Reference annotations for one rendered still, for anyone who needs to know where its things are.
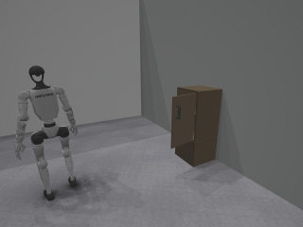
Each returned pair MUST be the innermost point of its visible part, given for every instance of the left robot upper arm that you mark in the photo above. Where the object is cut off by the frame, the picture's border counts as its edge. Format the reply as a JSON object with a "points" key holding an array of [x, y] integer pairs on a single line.
{"points": [[23, 105]]}

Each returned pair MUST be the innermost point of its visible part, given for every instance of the left robot hand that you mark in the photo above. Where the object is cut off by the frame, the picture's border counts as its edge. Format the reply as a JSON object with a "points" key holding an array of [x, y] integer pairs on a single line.
{"points": [[17, 148]]}

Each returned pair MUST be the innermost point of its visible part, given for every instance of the right robot forearm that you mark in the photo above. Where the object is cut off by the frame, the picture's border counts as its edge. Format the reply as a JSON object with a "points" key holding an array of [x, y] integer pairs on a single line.
{"points": [[70, 116]]}

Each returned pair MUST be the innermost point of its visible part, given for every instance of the robot foot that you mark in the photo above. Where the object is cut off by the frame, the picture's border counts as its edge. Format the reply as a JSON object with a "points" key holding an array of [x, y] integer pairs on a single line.
{"points": [[50, 196], [73, 183]]}

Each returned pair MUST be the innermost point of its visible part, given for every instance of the cupboard door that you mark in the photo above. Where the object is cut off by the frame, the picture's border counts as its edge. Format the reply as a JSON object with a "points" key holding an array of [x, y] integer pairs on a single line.
{"points": [[182, 129]]}

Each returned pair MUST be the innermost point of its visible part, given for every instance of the robot right foot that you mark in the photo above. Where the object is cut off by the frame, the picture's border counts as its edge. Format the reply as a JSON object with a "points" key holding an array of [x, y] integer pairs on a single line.
{"points": [[73, 183]]}

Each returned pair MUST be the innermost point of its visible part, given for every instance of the right robot upper arm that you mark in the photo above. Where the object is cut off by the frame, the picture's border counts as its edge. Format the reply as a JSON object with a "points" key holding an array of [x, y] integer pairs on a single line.
{"points": [[63, 98]]}

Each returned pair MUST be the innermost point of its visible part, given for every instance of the left robot forearm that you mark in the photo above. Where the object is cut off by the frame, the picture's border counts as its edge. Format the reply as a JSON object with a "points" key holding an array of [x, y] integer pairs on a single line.
{"points": [[20, 131]]}

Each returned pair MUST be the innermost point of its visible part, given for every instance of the handle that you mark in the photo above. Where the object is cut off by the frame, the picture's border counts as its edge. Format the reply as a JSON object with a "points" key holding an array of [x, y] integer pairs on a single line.
{"points": [[179, 112]]}

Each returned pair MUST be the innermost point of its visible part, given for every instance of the right robot hand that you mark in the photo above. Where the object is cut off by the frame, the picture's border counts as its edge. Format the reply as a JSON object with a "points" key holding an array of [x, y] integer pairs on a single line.
{"points": [[74, 129]]}

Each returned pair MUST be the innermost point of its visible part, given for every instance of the robot left foot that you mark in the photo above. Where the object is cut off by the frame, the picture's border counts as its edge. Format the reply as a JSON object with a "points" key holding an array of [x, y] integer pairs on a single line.
{"points": [[50, 196]]}

